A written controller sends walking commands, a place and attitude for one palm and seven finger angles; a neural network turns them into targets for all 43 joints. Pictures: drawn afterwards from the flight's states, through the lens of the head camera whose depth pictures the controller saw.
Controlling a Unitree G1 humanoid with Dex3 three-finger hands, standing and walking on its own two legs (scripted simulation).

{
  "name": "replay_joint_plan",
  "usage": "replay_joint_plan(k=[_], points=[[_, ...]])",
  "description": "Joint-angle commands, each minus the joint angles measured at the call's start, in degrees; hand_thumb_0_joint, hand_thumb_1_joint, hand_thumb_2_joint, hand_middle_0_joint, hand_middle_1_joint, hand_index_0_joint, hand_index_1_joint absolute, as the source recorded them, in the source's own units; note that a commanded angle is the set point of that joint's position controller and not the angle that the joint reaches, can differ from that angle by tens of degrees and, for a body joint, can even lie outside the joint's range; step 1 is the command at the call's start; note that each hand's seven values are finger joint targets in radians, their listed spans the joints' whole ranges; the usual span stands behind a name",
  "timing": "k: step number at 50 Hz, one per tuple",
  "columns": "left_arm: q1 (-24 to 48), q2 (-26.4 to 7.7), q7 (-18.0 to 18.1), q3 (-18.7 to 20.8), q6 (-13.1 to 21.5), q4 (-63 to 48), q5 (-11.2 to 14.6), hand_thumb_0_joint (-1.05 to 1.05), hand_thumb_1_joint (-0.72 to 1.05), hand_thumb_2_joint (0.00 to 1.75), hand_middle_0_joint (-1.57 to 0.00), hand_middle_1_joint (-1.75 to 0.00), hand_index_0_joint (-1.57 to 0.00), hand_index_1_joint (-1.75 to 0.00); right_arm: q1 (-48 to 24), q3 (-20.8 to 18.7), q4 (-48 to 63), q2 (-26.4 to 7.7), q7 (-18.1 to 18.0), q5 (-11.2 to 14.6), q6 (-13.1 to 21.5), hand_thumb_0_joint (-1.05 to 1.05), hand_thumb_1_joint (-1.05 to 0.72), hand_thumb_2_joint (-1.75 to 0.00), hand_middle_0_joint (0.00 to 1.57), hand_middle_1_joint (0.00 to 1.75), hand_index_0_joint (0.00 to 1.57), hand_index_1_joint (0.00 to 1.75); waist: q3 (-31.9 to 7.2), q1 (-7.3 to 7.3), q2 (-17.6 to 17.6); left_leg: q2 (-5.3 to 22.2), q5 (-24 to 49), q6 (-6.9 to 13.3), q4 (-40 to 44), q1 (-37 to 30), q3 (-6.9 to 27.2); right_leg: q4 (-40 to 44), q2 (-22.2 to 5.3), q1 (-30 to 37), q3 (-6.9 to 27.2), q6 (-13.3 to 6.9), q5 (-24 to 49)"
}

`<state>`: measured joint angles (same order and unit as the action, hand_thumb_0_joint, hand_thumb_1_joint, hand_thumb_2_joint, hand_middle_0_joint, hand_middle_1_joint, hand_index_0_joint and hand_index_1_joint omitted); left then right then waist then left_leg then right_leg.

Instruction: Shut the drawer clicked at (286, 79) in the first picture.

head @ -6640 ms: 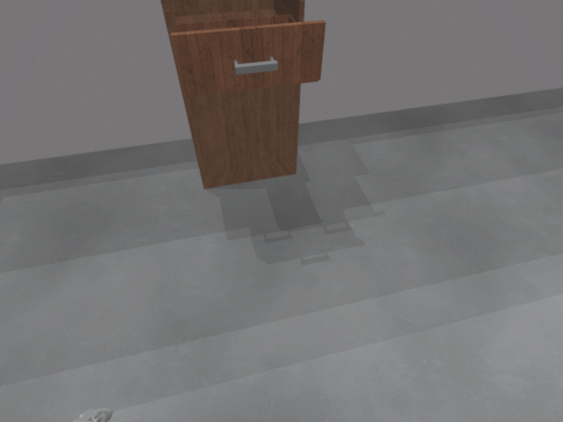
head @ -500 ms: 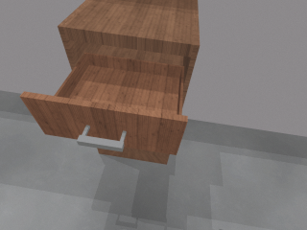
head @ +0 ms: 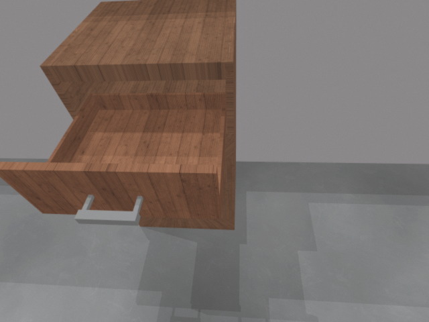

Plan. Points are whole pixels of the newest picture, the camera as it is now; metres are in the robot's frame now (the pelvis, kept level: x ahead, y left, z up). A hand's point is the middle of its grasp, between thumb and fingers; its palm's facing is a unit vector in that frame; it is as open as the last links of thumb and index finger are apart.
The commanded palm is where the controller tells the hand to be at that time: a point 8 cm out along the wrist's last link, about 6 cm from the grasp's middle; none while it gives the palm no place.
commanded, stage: come to a stop and stand still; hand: left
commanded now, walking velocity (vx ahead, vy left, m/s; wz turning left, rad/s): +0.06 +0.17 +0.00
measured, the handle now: (111, 208) +0.33 +0.24 +0.01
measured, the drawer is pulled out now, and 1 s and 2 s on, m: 0.30 0.30 0.30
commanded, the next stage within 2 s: look again from close up in 0.46 s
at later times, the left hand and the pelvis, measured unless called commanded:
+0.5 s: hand out of the picture -0.04 +0.21 -0.18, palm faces +0.08 -0.98 -0.19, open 7.4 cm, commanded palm none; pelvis -0.03 +0.03 +0.00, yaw +1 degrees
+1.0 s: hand out of the picture +0.03 +0.21 -0.18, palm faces +0.06 -0.97 -0.23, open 7.3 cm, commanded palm none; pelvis +0.00 +0.03 -0.01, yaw +1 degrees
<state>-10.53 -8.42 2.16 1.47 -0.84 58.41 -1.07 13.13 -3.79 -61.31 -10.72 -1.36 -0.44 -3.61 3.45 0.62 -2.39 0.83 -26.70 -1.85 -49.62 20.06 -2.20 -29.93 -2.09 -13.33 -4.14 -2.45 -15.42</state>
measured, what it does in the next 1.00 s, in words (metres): steps on the spot: left foot, then right foot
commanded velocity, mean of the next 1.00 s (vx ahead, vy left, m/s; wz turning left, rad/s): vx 0.04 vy -0.02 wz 0.00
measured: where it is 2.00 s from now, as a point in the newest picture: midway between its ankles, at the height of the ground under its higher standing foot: outside the picture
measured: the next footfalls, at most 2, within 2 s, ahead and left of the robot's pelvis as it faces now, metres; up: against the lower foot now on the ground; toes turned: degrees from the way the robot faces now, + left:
left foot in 0.30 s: +0.01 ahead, +0.16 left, +0.00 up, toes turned +4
right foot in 0.54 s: +0.03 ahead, -0.07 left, +0.00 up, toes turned -4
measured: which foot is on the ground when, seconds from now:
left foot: up 0.00-0.28, down 0.30-1.00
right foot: down 0.00-0.30, up 0.32-0.52, down 0.54-1.00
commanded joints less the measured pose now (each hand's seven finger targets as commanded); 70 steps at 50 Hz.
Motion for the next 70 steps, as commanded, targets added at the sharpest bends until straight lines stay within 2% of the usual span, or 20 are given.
replay_joint_plan(k=[1, 7, 11, 13, 15, 17, 20, 25, 27, 28, 29, 31, 33, 38, 40, 49, 58, 60, 66, 70], points=[[-3.3, -11.5, 0.6, 3.0, 1.0, -2.5, -0.2, 0.0, 0.9, 0.9, -0.2, -0.3, -0.2, -0.3, 1.6, -0.5, 3.1, -3.3, 0.4, -0.3, 0.6, 0.0, -0.9, -0.9, 0.2, 0.3, 0.2, 0.3, -2.6, -2.08, 10.5, 0.9, 1.7, -1.2, -5.8, 4.4, 2.9, 11.2, -16.3, 4.7, 12.9, -8.2, 27.6], [-5.2, -12.9, 0.4, 3.9, 0.8, -2.1, -0.7, 0.0, 0.9, 0.9, -0.2, -0.3, -0.2, -0.3, 0.3, 0.0, 4.6, -2.7, 0.7, -0.2, 1.5, 0.0, -0.9, -0.9, 0.2, 0.3, 0.2, 0.3, -4.3, -3.99, 12.1, 0.8, 0.7, -0.7, 6.6, 1.0, 1.3, 13.1, -16.1, 6.8, 15.7, -8.3, 14.8], [-2.7, -11.9, 0.0, 3.5, 0.4, -1.3, -0.3, 0.0, 0.9, 0.9, -0.2, -0.3, -0.2, -0.3, 5.7, 0.8, 2.4, -1.6, 0.6, -0.3, 2.5, 0.0, -0.9, -0.9, 0.2, 0.3, 0.2, 0.3, -4.7, -1.38, 12.8, -0.4, 8.3, 0.3, 22.3, -10.7, -1.1, 14.1, -11.8, -0.2, 13.1, -4.5, -1.0], [-2.0, -8.7, -0.4, 2.4, 0.2, -1.0, 0.2, 0.0, 0.9, 0.9, -0.2, -0.3, -0.2, -0.3, 8.7, 0.9, 0.6, -2.6, 0.3, -0.4, 3.5, 0.0, -0.9, -0.9, 0.2, 0.3, 0.2, 0.3, -3.9, 0.14, 5.9, 2.4, 11.3, 1.5, 31.5, -19.4, 1.8, 10.0, -6.3, -8.0, 9.1, -0.3, -8.7], [-2.4, -4.7, -1.0, 1.4, 0.0, -1.5, 0.4, 0.0, 0.9, 0.9, -0.2, -0.3, -0.2, -0.3, 7.4, 0.7, 1.4, -7.6, -0.1, -1.2, 3.7, 0.0, -0.9, -0.9, 0.2, 0.3, 0.2, 0.3, 0.0, -0.3, -5.5, 13.2, -3.7, 6.0, 39.4, -7.9, 14.4, 1.1, -0.5, -7.1, 1.4, 2.8, -6.5], [-0.8, -4.9, -1.3, 1.3, -0.4, -0.5, -0.4, 0.0, 0.9, 0.9, -0.2, -0.3, -0.2, -0.3, 2.8, 0.9, 1.8, -7.0, -0.3, -1.1, 4.0, 0.0, -0.9, -0.9, 0.2, 0.3, 0.2, 0.3, 5.6, -0.47, -11.9, 14.9, -9.7, 8.2, 45.6, -1.2, 18.0, -8.4, -0.3, -7.0, 0.7, 3.4, -6.0], [-3.7, -4.4, -1.9, 0.9, 0.1, 1.2, -0.3, 0.0, 0.9, 0.9, -0.2, -0.3, -0.2, -0.3, 2.7, 1.4, 1.2, -5.8, -0.9, -1.0, 4.6, 0.0, -0.9, -0.9, 0.2, 0.3, 0.2, 0.3, 5.7, -1.17, -7.6, 13.7, 3.7, 9.3, 42.3, -5.4, 14.3, -12.5, -0.9, -9.4, 2.2, 3.1, -7.5], [-8.4, -3.7, -1.5, 0.4, 1.5, 4.0, 0.5, 0.0, 0.9, 0.9, -0.2, -0.3, -0.2, -0.3, 5.5, 1.5, -1.4, -4.8, -1.6, -0.4, 5.1, 0.0, -0.9, -0.9, 0.2, 0.3, 0.2, 0.3, -1.0, -1.65, -4.0, 9.4, 33.2, 6.5, 29.3, -12.8, 6.9, 7.2, -0.7, 0.8, 1.6, 3.5, 5.1], [-11.0, -6.3, -0.8, 0.5, 2.0, 6.0, 0.6, 0.0, 0.9, 0.9, -0.2, -0.3, -0.2, -0.3, 6.6, 2.1, -1.8, -2.2, -1.4, 0.2, 5.4, 0.0, -0.9, -0.9, 0.2, 0.3, 0.2, 0.3, -3.1, -1.23, 1.8, 5.1, 25.1, 3.0, 26.2, -8.5, 3.2, 8.5, -5.7, 8.0, 7.2, 1.1, 18.9], [-8.2, -13.1, -0.2, -1.0, 1.9, 1.1, 0.6, 0.0, 0.9, 0.9, -0.2, -0.3, -0.2, -0.3, 2.2, 1.7, 2.9, -5.1, -0.5, -2.0, 3.5, 0.0, -0.9, -0.9, 0.2, 0.3, 0.2, 0.3, 3.9, 1.06, -1.1, 0.8, 16.6, 3.8, 28.9, -7.6, 4.3, 1.7, -0.5, -1.2, 6.3, -0.9, 0.6], [-10.6, -8.9, -0.1, -0.6, 1.8, 1.6, 0.5, 0.0, 0.9, 0.9, -0.2, -0.3, -0.2, -0.3, 2.3, 1.0, 2.7, -5.9, -0.4, -1.9, 4.3, 0.0, -0.9, -0.9, 0.2, 0.3, 0.2, 0.3, 2.3, -1.45, -1.5, 6.1, 8.5, 3.6, 26.4, -4.3, 4.8, 2.9, -1.7, -4.0, 6.1, -0.6, -8.1], [-10.4, -7.9, 0.1, -0.8, 2.8, 0.4, 0.2, 0.0, 0.9, 0.9, -0.2, -0.3, -0.2, -0.3, 2.5, 1.7, 3.5, -2.5, -0.2, -0.9, 4.1, 0.0, -0.9, -0.9, 0.2, 0.3, 0.2, 0.3, -1.1, -0.82, 7.5, 2.1, 7.6, 2.8, 20.0, -3.5, 2.7, 8.6, -4.9, -2.1, 12.8, -1.4, -6.7], [-9.8, -8.8, 0.4, -0.7, 3.7, 0.0, 0.4, 0.0, 0.9, 0.9, -0.2, -0.3, -0.2, -0.3, 4.7, 2.3, 3.1, -2.0, 0.0, -0.7, 4.3, 0.0, -0.9, -0.9, 0.2, 0.3, 0.2, 0.3, -4.7, 0.32, 12.8, 1.4, 9.7, 2.3, 17.9, -4.9, 1.3, 10.1, -7.8, 1.2, 15.6, -2.5, 2.9], [-11.0, -7.6, 1.0, -0.3, 4.0, 0.5, 0.5, 0.0, 0.9, 0.9, -0.2, -0.3, -0.2, -0.3, 5.4, 2.2, 1.3, -1.8, -0.5, -0.4, 5.2, 0.0, -0.9, -0.9, 0.2, 0.3, 0.2, 0.3, -6.9, -0.51, 6.5, 2.8, 23.3, 2.4, 19.6, -7.0, 1.0, 1.4, -6.3, 8.9, 8.3, -0.9, 39.1], [-11.4, -8.4, 1.3, 0.2, 3.7, 0.8, 0.7, 0.0, 0.9, 0.9, -0.2, -0.3, -0.2, -0.3, 4.1, 1.7, 1.2, -2.4, -0.8, -0.1, 4.9, 0.0, -0.9, -0.9, 0.2, 0.3, 0.2, 0.3, -5.9, -0.55, 4.5, 2.6, 23.1, 2.0, 18.8, -6.7, 0.8, 0.9, -6.9, 9.6, 7.6, -0.9, 42.8], [-7.7, -8.6, 1.3, 0.1, 2.3, -1.5, 0.5, 0.0, 0.9, 0.9, -0.2, -0.3, -0.2, -0.3, 1.0, 1.3, 1.5, -4.6, -0.8, -0.4, 4.4, 0.0, -0.9, -0.9, 0.2, 0.3, 0.2, 0.3, -4.9, -0.62, 2.8, 4.5, 32.8, 2.4, 21.3, -12.8, 1.5, 1.0, -4.8, 5.2, 5.2, 0.1, 30.7], [-5.7, -8.6, 0.8, -0.1, 1.5, -1.7, 0.5, 0.0, 0.9, 0.9, -0.2, -0.3, -0.2, -0.3, -0.8, 1.9, 1.4, -5.6, -0.6, -0.4, 4.5, 0.0, -0.9, -0.9, 0.2, 0.3, 0.2, 0.3, -2.1, -0.89, 0.5, 5.1, 30.5, 3.3, 25.7, -12.7, 3.2, 3.1, -3.7, 3.2, 5.0, 1.4, 16.9], [-5.7, -8.4, 0.8, -0.1, 1.4, -1.5, 0.5, 0.0, 0.9, 0.9, -0.2, -0.3, -0.2, -0.3, -0.9, 2.0, 1.2, -5.5, -0.6, -0.4, 4.6, 0.0, -0.9, -0.9, 0.2, 0.3, 0.2, 0.3, -1.1, -0.89, 0.9, 5.0, 29.2, 3.4, 26.1, -12.0, 3.3, 3.5, -3.7, 2.8, 5.3, 1.6, 15.4], [-5.0, -7.4, -0.5, 0.0, 0.8, -1.9, -0.3, 0.0, 0.9, 0.9, -0.2, -0.3, -0.2, -0.3, 2.2, 1.7, 0.2, -7.7, -0.1, -0.9, 3.9, 0.0, -0.9, -0.9, 0.2, 0.3, 0.2, 0.3, 5.5, -0.09, -2.8, 7.8, 0.3, 6.2, 34.4, -8.2, 8.2, -0.1, -0.6, -3.5, 0.9, 1.9, -5.6], [-6.4, -6.5, -1.2, 0.2, 1.4, -2.0, -0.3, 0.0, 0.9, 0.9, -0.2, -0.3, -0.2, -0.3, 4.4, 1.4, 0.1, -8.2, -0.3, -0.9, 4.4, 0.0, -0.9, -0.9, 0.2, 0.3, 0.2, 0.3, 5.5, -0.36, -3.7, 10.2, 6.4, 8.2, 33.1, -10.4, 10.1, -3.7, -0.1, -5.6, -0.4, 1.4, -3.0]])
